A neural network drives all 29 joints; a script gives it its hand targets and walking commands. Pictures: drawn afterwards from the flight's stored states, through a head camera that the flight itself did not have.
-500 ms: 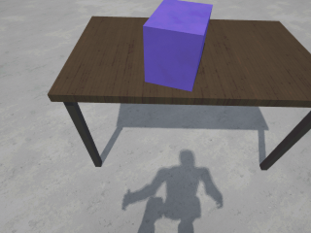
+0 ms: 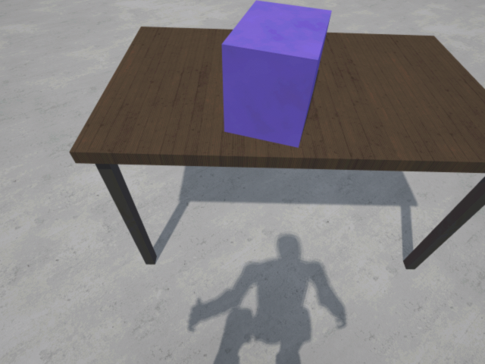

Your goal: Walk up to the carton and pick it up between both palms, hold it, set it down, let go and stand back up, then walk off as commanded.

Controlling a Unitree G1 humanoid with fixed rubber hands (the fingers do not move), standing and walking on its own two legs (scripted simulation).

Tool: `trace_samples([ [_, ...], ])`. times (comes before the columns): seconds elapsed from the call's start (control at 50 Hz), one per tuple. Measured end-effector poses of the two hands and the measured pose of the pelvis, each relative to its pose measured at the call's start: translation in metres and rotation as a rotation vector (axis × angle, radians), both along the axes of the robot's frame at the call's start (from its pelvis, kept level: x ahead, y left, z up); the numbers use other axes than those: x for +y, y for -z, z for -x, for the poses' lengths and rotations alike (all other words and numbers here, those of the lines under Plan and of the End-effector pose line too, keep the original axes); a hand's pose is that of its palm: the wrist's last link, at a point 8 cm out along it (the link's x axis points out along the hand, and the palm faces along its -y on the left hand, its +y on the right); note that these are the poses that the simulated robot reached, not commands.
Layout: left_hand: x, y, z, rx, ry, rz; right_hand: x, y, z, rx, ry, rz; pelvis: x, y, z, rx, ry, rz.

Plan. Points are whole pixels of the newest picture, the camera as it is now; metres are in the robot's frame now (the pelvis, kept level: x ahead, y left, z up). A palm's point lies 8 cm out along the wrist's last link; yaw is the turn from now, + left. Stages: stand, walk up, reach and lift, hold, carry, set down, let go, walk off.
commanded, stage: stand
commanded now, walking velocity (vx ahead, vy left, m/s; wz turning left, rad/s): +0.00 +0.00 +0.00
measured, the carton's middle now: (276, 72) +0.82 -0.10 +0.06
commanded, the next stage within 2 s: none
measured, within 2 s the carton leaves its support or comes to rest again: neither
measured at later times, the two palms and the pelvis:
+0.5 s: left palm out of the picture +0.07 +0.29 -0.12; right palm out of the picture +0.08 -0.29 -0.12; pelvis +0.01 +0.00 +0.00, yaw +0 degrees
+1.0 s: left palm out of the picture +0.07 +0.29 -0.12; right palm out of the picture +0.07 -0.29 -0.12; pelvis +0.00 +0.00 +0.00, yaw +0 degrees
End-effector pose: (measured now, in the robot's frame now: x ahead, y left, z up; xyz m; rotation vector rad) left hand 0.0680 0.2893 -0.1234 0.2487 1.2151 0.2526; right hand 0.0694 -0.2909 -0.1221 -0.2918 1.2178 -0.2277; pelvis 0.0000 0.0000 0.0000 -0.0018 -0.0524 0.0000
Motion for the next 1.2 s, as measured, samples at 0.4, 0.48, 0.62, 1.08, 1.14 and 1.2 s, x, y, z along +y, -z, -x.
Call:
trace_samples([
  [0.4, 0.002, -0.001, 0.000, -0.002, -0.011, -0.004, 0.002, -0.001, -0.009, -0.018, -0.005, 0.000, 0.001, 0.000, -0.006, -0.004, -0.004, -0.001],
  [0.48, 0.002, -0.001, 0.001, 0.000, -0.009, -0.004, 0.001, -0.001, -0.008, -0.015, -0.002, 0.002, 0.001, 0.000, -0.007, -0.004, -0.003, 0.000],
  [0.62, 0.001, 0.000, 0.001, 0.002, -0.004, -0.004, 0.001, 0.000, -0.002, -0.006, 0.004, 0.001, 0.001, 0.000, -0.007, -0.006, -0.003, -0.001],
  [1.08, 0.001, -0.001, 0.005, -0.001, -0.002, -0.008, 0.000, 0.000, 0.003, -0.004, -0.003, 0.003, 0.001, 0.000, -0.003, -0.012, -0.005, 0.000],
  [1.14, 0.001, -0.001, 0.007, 0.004, -0.003, -0.008, 0.000, 0.000, 0.004, -0.002, -0.004, 0.003, 0.001, 0.000, -0.003, -0.012, -0.005, 0.000],
  [1.2, 0.001, -0.001, 0.009, 0.009, -0.003, -0.009, 0.001, 0.001, 0.005, 0.001, -0.005, 0.002, 0.000, 0.000, -0.003, -0.011, -0.006, 0.000],
])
